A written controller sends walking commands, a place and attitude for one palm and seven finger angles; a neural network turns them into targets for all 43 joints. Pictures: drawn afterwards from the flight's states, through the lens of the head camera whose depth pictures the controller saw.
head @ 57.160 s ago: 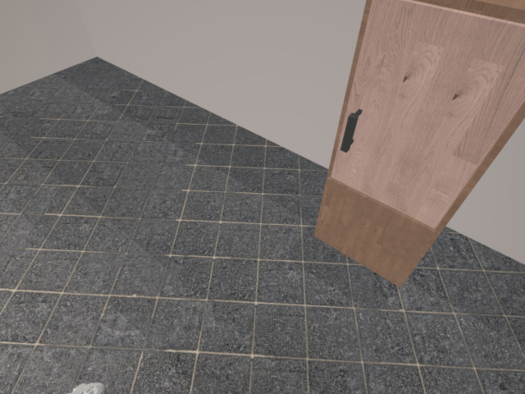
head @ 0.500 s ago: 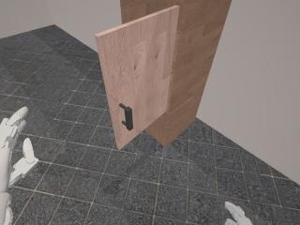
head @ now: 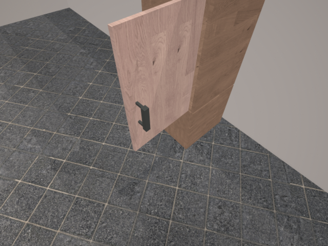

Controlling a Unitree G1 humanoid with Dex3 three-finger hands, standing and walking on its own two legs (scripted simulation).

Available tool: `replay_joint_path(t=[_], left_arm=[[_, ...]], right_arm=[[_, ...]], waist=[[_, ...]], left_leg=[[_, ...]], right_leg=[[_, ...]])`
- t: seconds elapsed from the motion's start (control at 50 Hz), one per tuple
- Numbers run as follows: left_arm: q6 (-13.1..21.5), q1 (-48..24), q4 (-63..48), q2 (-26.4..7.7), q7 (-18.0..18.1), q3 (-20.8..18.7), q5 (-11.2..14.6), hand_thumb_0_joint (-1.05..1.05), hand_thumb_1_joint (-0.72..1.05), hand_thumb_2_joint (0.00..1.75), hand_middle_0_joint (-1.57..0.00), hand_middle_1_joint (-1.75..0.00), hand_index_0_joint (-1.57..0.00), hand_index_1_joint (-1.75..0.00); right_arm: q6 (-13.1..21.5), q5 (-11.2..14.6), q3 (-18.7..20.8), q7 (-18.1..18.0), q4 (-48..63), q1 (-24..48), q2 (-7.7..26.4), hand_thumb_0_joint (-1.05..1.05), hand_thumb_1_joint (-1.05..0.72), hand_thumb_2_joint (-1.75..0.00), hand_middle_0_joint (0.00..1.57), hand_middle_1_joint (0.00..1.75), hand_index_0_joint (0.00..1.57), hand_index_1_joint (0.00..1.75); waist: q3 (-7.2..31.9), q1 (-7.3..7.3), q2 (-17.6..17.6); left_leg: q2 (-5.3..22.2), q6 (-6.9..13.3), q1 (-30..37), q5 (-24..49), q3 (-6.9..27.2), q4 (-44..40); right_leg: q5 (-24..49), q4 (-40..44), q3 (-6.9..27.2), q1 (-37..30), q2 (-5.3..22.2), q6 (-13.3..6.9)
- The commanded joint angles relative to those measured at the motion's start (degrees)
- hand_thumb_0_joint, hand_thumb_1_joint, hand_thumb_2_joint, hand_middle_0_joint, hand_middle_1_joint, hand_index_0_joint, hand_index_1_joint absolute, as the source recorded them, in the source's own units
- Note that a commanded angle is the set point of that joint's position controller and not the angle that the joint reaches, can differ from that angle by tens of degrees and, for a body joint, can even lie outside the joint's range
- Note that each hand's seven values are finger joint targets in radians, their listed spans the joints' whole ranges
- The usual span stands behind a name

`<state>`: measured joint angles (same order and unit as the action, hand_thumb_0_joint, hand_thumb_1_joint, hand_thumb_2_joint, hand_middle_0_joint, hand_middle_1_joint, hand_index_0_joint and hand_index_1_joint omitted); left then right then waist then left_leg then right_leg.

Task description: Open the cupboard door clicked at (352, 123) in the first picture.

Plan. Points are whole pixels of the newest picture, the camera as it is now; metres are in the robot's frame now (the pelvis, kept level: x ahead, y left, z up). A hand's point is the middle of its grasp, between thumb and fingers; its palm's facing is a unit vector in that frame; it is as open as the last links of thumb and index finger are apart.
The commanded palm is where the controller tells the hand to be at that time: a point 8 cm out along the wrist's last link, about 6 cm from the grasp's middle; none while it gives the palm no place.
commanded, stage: let the arm hang, fingers relaxed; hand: left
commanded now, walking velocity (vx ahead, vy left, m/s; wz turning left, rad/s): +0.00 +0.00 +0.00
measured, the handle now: (142, 116) +0.57 +0.12 -0.11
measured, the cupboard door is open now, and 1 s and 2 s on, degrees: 93 93 93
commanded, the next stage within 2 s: look to check the result in 0.56 s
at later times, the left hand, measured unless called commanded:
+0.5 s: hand out of the picture +0.07 +0.20 -0.16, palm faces +0.00 -0.97 -0.24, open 7.3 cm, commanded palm none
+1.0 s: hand out of the picture +0.06 +0.24 -0.16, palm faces -0.01 -0.95 -0.31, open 7.4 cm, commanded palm none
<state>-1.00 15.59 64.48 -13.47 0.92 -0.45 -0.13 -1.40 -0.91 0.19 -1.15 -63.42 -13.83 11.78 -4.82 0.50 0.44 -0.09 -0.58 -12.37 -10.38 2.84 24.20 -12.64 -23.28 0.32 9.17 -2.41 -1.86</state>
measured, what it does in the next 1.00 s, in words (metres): stands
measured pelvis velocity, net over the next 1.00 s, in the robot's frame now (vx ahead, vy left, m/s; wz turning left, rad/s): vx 0.01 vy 0.00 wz -0.01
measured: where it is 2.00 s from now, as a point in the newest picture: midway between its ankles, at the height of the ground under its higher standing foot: outside the picture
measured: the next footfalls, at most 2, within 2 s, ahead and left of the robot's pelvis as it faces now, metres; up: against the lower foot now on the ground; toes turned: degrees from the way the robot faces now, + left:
none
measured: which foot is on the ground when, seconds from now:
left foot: down 0.00-1.00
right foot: down 0.00-1.00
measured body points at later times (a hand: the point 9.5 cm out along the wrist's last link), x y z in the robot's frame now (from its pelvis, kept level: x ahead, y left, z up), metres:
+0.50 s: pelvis +0.00 +0.01 +0.00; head +0.01 +0.00 +0.45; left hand +0.07 +0.26 -0.15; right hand +0.02 -0.24 -0.16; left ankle +0.03 +0.13 -0.74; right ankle +0.00 -0.10 -0.74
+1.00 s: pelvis +0.01 +0.00 +0.00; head +0.03 +0.00 +0.45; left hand +0.06 +0.28 -0.14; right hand +0.07 -0.27 -0.15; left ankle +0.03 +0.13 -0.74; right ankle +0.00 -0.10 -0.74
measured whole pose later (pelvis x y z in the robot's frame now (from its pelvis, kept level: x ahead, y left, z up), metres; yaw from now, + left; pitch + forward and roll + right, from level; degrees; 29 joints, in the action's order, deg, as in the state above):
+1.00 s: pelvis +0.01 +0.00 +0.00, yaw +0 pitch -2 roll +0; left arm 0.7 8.2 65.5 -16.1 0.7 -0.8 -0.2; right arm 0.0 -0.9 0.6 -0.8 -64.8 -8.0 15.8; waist -4.2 0.0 0.8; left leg -0.8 -0.1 -8.6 -9.0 2.1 19.3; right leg -11.9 -19.9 1.1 6.3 -1.5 -1.3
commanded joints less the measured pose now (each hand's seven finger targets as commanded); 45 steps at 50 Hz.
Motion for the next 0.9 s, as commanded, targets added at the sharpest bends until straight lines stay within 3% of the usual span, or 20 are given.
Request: replay_joint_path(t=[0.0,0.16,0.44,0.74,0.88], left_arm=[[1.90,-1.63,-2.17,-7.05,0.55,-1.32,-0.18,0.00,0.90,0.90,-0.20,-0.30,-0.20,-0.30],[1.68,-2.48,-1.48,-7.50,0.70,-1.70,-0.36,0.00,0.90,0.90,-0.20,-0.30,-0.20,-0.30],[2.48,-5.19,-2.48,-8.22,0.71,-2.27,-0.39,0.00,0.90,0.90,-0.20,-0.30,-0.20,-0.30],[2.81,-7.41,-2.35,-10.93,0.49,-2.37,-0.42,0.00,0.90,0.90,-0.20,-0.30,-0.20,-0.30],[2.89,-7.95,-2.10,-12.20,0.43,-2.27,-0.35,0.00,0.90,0.90,-0.20,-0.30,-0.20,-0.30]], right_arm=[[1.39,-0.20,1.61,-0.72,1.57,-0.69,7.79,0.00,-0.90,-0.90,0.20,0.30,0.20,0.30],[1.26,-0.45,1.69,-0.46,0.45,-1.30,7.26,0.00,-0.90,-0.90,0.20,0.30,0.20,0.30],[2.26,-0.44,1.78,-0.51,0.58,1.02,8.18,0.00,-0.90,-0.90,0.20,0.30,0.20,0.30],[2.29,-0.23,2.13,-0.39,1.04,4.08,11.38,0.00,-0.90,-0.90,0.20,0.30,0.20,0.30],[2.33,-0.22,2.12,-0.31,1.01,5.53,12.77,0.00,-0.90,-0.90,0.20,0.30,0.20,0.30]], waist=[[2.80,-1.04,-0.48],[0.12,-0.91,-1.69],[2.72,-0.74,1.11],[3.59,-1.07,-0.75],[4.84,-0.96,0.06]], left_leg=[[4.80,2.38,2.78,1.05,2.94,-4.33],[4.30,2.36,0.87,-3.08,3.02,-5.82],[5.17,2.03,2.52,5.05,3.32,-6.01],[5.52,1.99,5.26,6.18,3.52,-6.69],[5.71,1.94,6.48,7.40,3.55,-6.92]], right_leg=[[-0.87,6.83,6.01,2.84,6.98,-1.60],[-6.40,7.67,6.47,4.19,7.04,-1.53],[3.37,5.88,5.82,0.78,7.45,-1.26],[4.97,7.26,6.07,0.25,7.85,-1.11],[6.55,7.51,6.20,-0.78,8.18,-1.07]])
